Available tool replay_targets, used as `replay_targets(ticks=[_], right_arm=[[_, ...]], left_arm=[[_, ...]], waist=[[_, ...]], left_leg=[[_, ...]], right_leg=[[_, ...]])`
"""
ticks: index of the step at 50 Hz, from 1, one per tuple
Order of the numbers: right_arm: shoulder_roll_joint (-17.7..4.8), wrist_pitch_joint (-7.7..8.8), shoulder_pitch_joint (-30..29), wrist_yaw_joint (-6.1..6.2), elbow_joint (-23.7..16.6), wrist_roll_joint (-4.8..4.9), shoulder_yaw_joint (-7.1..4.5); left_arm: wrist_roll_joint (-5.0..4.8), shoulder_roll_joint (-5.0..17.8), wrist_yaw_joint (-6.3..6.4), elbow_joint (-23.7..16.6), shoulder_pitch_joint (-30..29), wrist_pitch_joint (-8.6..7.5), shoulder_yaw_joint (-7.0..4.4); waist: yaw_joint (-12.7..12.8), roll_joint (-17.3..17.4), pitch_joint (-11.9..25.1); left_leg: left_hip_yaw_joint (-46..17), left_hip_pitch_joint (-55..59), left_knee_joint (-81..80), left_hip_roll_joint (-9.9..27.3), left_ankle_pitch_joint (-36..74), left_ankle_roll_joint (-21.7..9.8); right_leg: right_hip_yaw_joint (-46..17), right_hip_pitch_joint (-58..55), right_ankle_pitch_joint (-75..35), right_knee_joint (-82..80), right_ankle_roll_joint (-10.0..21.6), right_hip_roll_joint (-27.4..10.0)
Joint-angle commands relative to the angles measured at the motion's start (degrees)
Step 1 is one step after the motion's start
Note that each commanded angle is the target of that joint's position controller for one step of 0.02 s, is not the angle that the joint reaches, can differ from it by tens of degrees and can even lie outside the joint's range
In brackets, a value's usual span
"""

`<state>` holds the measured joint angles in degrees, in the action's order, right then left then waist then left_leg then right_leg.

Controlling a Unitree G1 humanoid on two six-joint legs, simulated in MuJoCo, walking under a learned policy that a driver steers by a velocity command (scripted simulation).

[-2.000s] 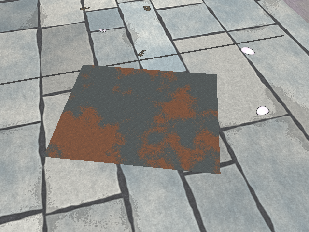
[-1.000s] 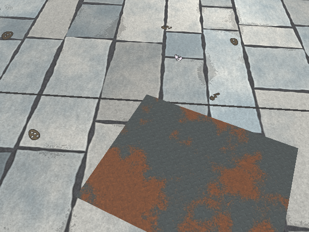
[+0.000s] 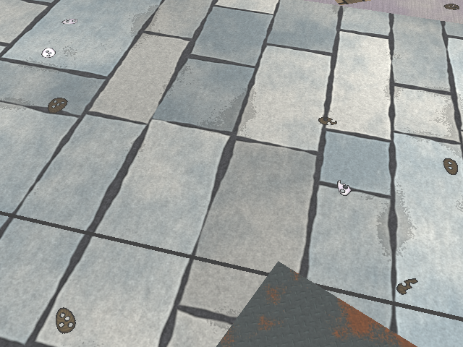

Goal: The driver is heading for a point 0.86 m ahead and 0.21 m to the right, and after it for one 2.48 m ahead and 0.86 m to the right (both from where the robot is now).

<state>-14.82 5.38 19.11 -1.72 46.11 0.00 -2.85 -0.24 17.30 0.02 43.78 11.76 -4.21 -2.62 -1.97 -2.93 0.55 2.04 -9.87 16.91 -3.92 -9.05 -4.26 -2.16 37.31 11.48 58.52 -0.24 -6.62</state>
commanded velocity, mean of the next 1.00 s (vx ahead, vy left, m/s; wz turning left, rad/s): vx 0.50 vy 0.00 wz -0.05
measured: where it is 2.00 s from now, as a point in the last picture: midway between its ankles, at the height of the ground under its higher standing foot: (267, 204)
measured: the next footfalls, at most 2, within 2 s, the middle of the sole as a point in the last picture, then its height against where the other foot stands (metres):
right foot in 0.30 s outside the picture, level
left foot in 0.84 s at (194, 317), level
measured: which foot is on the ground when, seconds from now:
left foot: down 0.00-0.30, up 0.32-0.82, down 0.84-1.00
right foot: up 0.00-0.28, down 0.30-0.86, up 0.88-1.00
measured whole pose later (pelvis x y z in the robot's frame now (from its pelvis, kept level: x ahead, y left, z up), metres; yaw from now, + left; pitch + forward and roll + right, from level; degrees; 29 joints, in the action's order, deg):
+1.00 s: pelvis +0.51 +0.00 -0.01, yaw -5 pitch +1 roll +0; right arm -14.2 5.7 11.5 -1.3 46.6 -0.4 -3.0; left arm -1.9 17.0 0.2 49.1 17.6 -3.2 -3.6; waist -0.1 -2.8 -1.3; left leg 5.7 -16.1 24.6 -0.2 -9.8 -2.5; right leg -3.2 28.1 18.7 65.5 1.8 -3.5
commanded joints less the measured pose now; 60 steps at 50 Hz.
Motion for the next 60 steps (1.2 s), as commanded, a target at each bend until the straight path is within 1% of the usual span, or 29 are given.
replay_targets(ticks=[1, 5, 9, 12, 13, 14, 15, 16, 17, 18, 19, 20, 21, 23, 26, 32, 37, 39, 41, 42, 43, 44, 45, 46, 47, 48, 52, 55, 60], right_arm=[[-8.0, 0.94, -2.4, 0.76, -3.0, 0.23, -1.78], [-9.5, 0.31, 1.4, 1.25, -0.9, 0.80, -1.89], [-10.3, -0.68, 4.8, 1.45, 1.4, 1.13, -1.97], [-11.3, -1.52, 4.3, 1.81, 2.3, 1.22, -2.30], [-11.7, -1.79, 3.0, 1.90, 2.2, 1.24, -2.35], [-10.8, -2.00, 2.7, 1.99, 2.0, 0.99, -1.95], [-8.4, -1.80, 2.5, 2.15, 0.5, -0.14, -0.84], [-1.2, -0.47, 9.8, 1.64, -0.2, 0.08, 1.31], [-6.5, 0.67, 7.6, 1.26, 0.8, 1.04, 0.19], [-9.7, 1.21, 2.1, 1.00, -0.9, 2.27, -0.79], [-9.1, 1.28, -1.5, 1.21, -1.7, 2.02, -0.63], [-8.4, 1.01, -3.3, 1.42, -2.0, 1.09, -0.79], [-7.7, 0.35, -2.3, 1.52, -1.8, 0.73, -1.02], [-5.4, -0.97, -0.3, 1.69, -1.0, 0.68, -0.74], [-4.7, -1.64, -4.6, 2.04, -2.5, 0.15, -0.67], [-3.2, -0.73, -15.8, 1.12, -5.0, 0.44, -0.10], [-4.1, -0.01, -22.0, -0.34, -7.8, 1.08, -0.07], [-5.2, 0.41, -21.0, -0.71, -8.0, 0.98, -0.45], [-8.0, 0.82, -11.3, -0.30, -5.2, 0.63, -2.09], [-11.6, 0.92, -1.0, 0.35, -2.8, 0.04, -3.51], [-17.4, 0.44, 5.9, 0.86, -1.8, -0.91, -5.04], [-13.6, 0.18, 7.6, 0.79, -1.5, -0.52, -3.96], [-10.3, 0.24, 4.1, 0.83, -1.7, -0.15, -2.89], [-8.4, 0.28, -0.2, 0.84, -2.3, 0.08, -2.25], [-6.4, 0.46, -4.2, 0.66, -2.4, 0.01, -1.68], [-5.0, 0.89, -6.6, 0.59, -2.4, -0.30, -1.30], [-5.9, 2.10, -8.0, 0.85, -0.5, -1.07, -2.01], [-6.7, 1.84, -6.3, 1.73, 1.1, -1.19, -2.32], [-8.9, 0.72, -3.6, 2.68, 2.6, -0.55, -2.83]], left_arm=[[0.27, 1.5, 0.01, -3.4, -0.4, -0.20, -0.33], [-0.22, 0.5, -0.93, -5.6, -8.5, -0.90, 0.17], [-0.79, 1.2, -2.23, -8.4, -14.3, -1.46, 0.14], [-0.67, 2.7, -2.88, -8.8, -12.6, -1.91, -0.33], [-0.49, 3.7, -2.75, -7.9, -8.6, -2.01, -0.94], [-0.23, 6.1, -2.29, -5.4, -0.5, -1.96, -2.26], [0.31, 10.3, -1.62, -3.4, 10.4, -1.81, -3.54], [0.70, 14.9, -1.71, -2.4, 13.8, -1.45, -4.53], [-0.02, 9.3, -1.73, -2.4, 14.7, -1.26, -3.18], [-0.17, 7.3, -1.55, -3.0, 10.5, -1.23, -2.38], [-0.05, 6.2, -1.51, -3.6, 6.6, -1.12, -1.97], [0.28, 4.8, -1.75, -3.7, 3.7, -1.13, -1.60], [0.73, 3.6, -1.90, -3.9, 2.2, -1.41, -1.20], [0.45, 3.8, -2.15, -3.2, 1.8, -2.12, -1.42], [0.34, 5.5, -1.56, -1.5, 3.5, -2.38, -2.03], [-0.40, 7.2, -0.48, 1.5, 8.1, -1.39, -2.40], [-0.94, 8.1, -0.14, 4.3, 11.2, -0.20, -2.79], [-1.17, 8.6, 0.11, 4.8, 10.8, 0.30, -3.03], [-1.22, 8.5, 0.25, 4.7, 9.0, 0.84, -2.81], [-0.48, 6.0, 0.29, 3.8, 8.7, 0.79, -1.77], [-0.15, 0.0, 0.07, 2.4, 14.1, -0.16, 0.04], [-0.92, 1.3, 0.00, 3.2, 14.2, -1.17, -0.12], [-2.49, 6.3, -0.10, 2.3, 10.0, -1.45, -1.68], [-2.56, 6.5, 0.03, 1.4, 6.8, -1.30, -1.81], [-1.87, 5.9, 0.28, 1.2, 5.4, -0.85, -2.02], [-1.55, 5.3, 0.42, 1.6, 6.2, 0.00, -2.43], [-1.52, 2.0, 0.49, 1.7, 7.1, 2.35, -2.44], [-1.17, 1.6, 0.28, 0.3, 3.5, 2.35, -2.56], [-0.79, -0.2, -1.60, -3.2, -5.9, 1.88, -1.62]], waist=[[1.9, 5.7, -1.4], [-1.3, 5.8, -2.9], [-3.0, 6.3, -4.4], [-1.0, 7.6, -3.0], [1.7, 7.9, -0.7], [5.4, 6.9, 4.6], [9.3, 1.6, 13.3], [6.3, -14.2, 20.4], [8.3, -10.1, 21.1], [7.8, -6.3, 12.0], [6.2, -1.5, 7.4], [4.5, 0.3, 3.7], [2.5, -0.7, 2.8], [0.9, -1.5, 2.2], [1.2, -0.3, -0.3], [5.0, -0.4, -2.9], [6.5, -1.1, -4.6], [5.2, -1.7, -3.8], [-0.5, -1.3, 1.6], [-4.6, 1.3, 9.4], [-4.3, 14.0, 18.1], [-5.2, 17.7, 21.6], [-4.9, 13.0, 13.0], [-3.1, 10.4, 7.7], [-1.4, 8.7, 3.6], [0.6, 10.0, 1.5], [2.8, 8.1, -1.1], [2.1, 6.7, -2.5], [-1.3, 5.0, -5.4]], left_leg=[[-10.3, 0.4, -9.2, 15.1, 14.2, -10.0], [-7.6, 2.4, -8.9, 14.4, 11.1, -8.1], [-9.1, 9.1, -5.8, 17.4, 10.1, -7.4], [-9.6, 12.6, -1.3, 18.7, 17.1, -5.8], [-8.2, 12.3, 3.3, 17.5, 25.7, -4.8], [-5.8, 9.8, 12.8, 14.4, 32.2, -3.4], [-2.9, -1.0, 29.8, 11.1, 21.0, -1.2], [-1.9, -25.1, 50.3, 0.9, -14.7, 2.7], [-9.4, -32.0, 57.8, 2.6, -23.2, 2.4], [-8.6, -35.7, 59.0, 5.5, -19.0, 1.8], [-6.9, -34.1, 56.5, 8.3, -13.9, 1.8], [-6.3, -32.0, 52.9, 9.8, -10.8, 2.2], [-6.7, -28.4, 50.5, 11.3, -8.6, 2.4], [-6.1, -24.9, 47.5, 11.6, -6.7, 3.1], [-5.8, -28.4, 40.5, 12.1, -0.5, 4.5], [-3.7, -27.2, 21.4, 10.0, 13.9, 4.6], [-3.5, -27.4, 14.4, 8.6, 9.5, 2.9], [-3.1, -23.5, 12.4, 7.7, 5.6, 1.5], [-0.7, -8.4, 9.1, 4.8, 4.5, -0.4], [-5.1, 8.1, 11.3, 9.7, 6.4, -3.0], [-27.5, 31.7, 9.9, 24.7, 0.0, -10.4], [-41.3, 32.4, 2.5, 28.4, -7.1, -12.3], [-34.0, 25.4, 1.0, 26.6, -10.9, -9.5], [-26.6, 17.5, -0.6, 24.7, -9.9, -7.6], [-21.3, 10.4, -3.2, 22.3, -7.1, -6.7], [-16.5, 5.5, -5.4, 20.4, -4.0, -5.7], [-5.6, 0.0, -9.4, 18.7, 7.4, -5.9], [-0.5, 2.7, -9.8, 18.3, 11.8, -5.8], [5.6, 7.2, -10.2, 19.0, 13.2, -4.9]], right_leg=[[-1.0, 2.9, -9.1, -7.6, -0.6, -1.4], [0.9, 0.3, -17.1, -20.2, 0.1, 0.7], [1.0, 1.4, -13.4, -25.9, 1.6, 1.9], [2.2, -3.6, -7.2, -28.8, 3.8, 3.6], [3.9, -10.1, -6.7, -30.5, 4.9, 5.3], [4.8, -21.9, -7.9, -31.1, 6.6, 6.5], [-5.0, -39.6, -12.3, -28.9, 10.3, -2.7], [-31.8, -59.6, -2.1, -34.3, 19.5, -15.6], [-39.3, -59.7, 5.0, -39.5, 19.3, -16.0], [-30.8, -52.5, 4.0, -40.5, 16.6, -14.1], [-23.8, -44.3, -0.8, -41.5, 15.2, -11.7], [-19.3, -37.1, -5.8, -43.4, 14.6, -9.6], [-16.1, -32.7, -8.5, -45.2, 14.0, -7.8], [-12.5, -28.3, -11.4, -48.3, 14.6, -6.6], [-8.5, -27.4, -14.2, -50.9, 15.1, -6.3], [-2.7, -30.1, -11.8, -51.6, 12.2, -4.3], [-3.8, -37.2, -11.6, -48.1, 11.5, -7.8], [-4.9, -38.8, -15.2, -45.2, 10.5, -8.7], [-3.4, -36.8, -27.7, -34.4, 8.6, -5.5], [-1.0, -28.7, -23.3, -20.7, 6.6, -2.1], [3.7, -4.9, -1.3, 2.0, 2.0, 6.8], [-4.4, 2.9, 22.0, 11.8, 1.9, 8.6], [-6.4, 7.2, 18.8, 15.8, 2.5, 5.6], [-4.7, 6.9, 13.7, 14.5, 2.9, 2.7], [-4.1, 4.9, 9.4, 11.5, 2.6, 0.9], [-4.4, 1.7, 6.3, 9.1, 2.4, -0.7], [-4.7, 0.0, -1.4, 6.6, 1.3, -1.2], [-5.2, 3.7, -8.8, -0.7, 0.7, -0.7], [0.1, 3.6, -15.6, -14.8, 1.5, -0.2]])
Keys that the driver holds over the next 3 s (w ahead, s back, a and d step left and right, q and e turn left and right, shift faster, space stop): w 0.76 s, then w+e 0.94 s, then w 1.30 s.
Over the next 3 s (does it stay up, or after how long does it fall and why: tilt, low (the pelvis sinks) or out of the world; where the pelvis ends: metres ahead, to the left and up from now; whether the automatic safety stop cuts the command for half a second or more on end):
stays up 1.49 -0.48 -0.02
